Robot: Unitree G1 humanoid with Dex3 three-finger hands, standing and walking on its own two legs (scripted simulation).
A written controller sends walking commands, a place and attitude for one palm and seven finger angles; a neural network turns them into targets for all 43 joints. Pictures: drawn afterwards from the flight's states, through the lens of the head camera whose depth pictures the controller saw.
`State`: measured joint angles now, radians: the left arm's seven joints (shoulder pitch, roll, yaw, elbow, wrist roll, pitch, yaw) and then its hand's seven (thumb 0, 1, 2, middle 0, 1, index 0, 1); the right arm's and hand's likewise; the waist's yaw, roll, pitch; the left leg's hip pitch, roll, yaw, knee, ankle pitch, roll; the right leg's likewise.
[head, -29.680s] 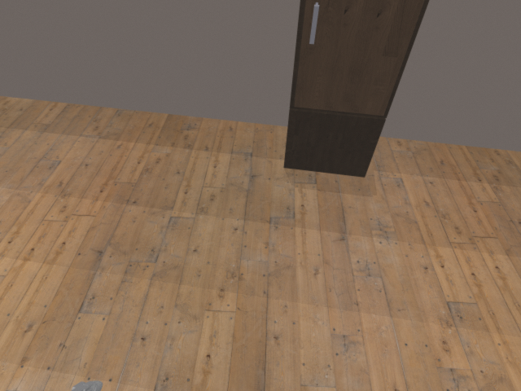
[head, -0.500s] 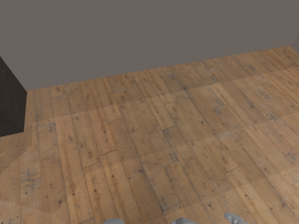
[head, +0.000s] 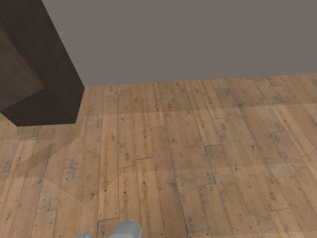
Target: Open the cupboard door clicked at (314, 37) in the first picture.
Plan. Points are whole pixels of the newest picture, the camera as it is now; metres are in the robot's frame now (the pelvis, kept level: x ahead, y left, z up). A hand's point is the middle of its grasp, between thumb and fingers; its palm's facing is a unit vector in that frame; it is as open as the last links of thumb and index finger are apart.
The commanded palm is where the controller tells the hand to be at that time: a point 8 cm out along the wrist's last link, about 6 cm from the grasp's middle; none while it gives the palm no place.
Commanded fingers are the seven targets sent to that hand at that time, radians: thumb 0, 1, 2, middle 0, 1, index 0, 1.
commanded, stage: turn to face it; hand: left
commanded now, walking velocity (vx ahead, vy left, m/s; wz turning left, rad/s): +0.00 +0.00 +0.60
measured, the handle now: out of the picture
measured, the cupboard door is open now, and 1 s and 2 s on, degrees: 40 40 40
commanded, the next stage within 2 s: take the last steps up to it in 0.92 s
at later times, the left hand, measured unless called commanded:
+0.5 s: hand out of the picture +0.05 +0.24 -0.16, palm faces +0.31 -0.91 -0.27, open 7.4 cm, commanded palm none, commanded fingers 0.00 0.90 0.90 -0.20 -0.30 -0.20 -0.30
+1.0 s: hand out of the picture -0.08 +0.19 -0.19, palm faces +0.59 -0.77 -0.24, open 7.4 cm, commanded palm none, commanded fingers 0.00 0.90 0.90 -0.20 -0.30 -0.20 -0.30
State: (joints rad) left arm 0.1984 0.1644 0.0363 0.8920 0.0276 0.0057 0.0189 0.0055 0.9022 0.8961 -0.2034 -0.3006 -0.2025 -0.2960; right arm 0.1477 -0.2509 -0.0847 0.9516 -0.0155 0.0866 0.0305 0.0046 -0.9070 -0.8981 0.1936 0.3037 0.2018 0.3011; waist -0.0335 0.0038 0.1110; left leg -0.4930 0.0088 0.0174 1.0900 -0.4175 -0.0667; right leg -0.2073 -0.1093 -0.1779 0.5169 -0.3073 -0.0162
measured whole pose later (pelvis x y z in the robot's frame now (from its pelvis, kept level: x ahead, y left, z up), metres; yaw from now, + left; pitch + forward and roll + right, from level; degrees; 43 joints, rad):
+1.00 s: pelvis +0.02 +0.00 -0.02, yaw +34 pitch +0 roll +1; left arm 0.25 0.24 0.07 0.97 0.02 0.04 0.02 0.01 0.91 0.90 -0.20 -0.30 -0.20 -0.30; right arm 0.09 -0.21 -0.05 0.94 -0.02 0.03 0.01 0.00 -0.91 -0.90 0.19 0.30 0.20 0.30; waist 0.02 -0.06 0.11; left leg -0.29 0.00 0.07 0.61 -0.31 0.02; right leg -0.33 -0.14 -0.14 0.85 -0.54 0.05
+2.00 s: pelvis +0.15 +0.22 +0.00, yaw +41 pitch +0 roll +2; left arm 0.11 0.18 0.07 0.98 0.03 -0.02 -0.02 0.01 0.91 0.90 -0.20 -0.30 -0.19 -0.29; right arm 0.32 -0.17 -0.04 1.08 -0.03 -0.06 -0.01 -0.01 -0.92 -0.90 0.20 0.30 0.20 0.30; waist -0.01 -0.02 0.05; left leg -0.08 -0.02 0.19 0.35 -0.28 0.03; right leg -0.50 -0.11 -0.09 0.78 -0.23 0.01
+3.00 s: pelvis +0.37 +0.43 -0.01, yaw +39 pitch +0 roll +1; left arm 0.15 0.18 0.05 1.02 0.03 0.01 0.02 0.01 0.92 0.90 -0.20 -0.30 -0.20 -0.30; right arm 0.28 -0.12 -0.04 1.10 -0.01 0.03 -0.03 0.00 -0.91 -0.90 0.20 0.30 0.21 0.30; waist -0.03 0.01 0.08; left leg -0.23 0.03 0.14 0.61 -0.38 0.01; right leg -0.30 -0.04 -0.07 0.60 -0.29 -0.01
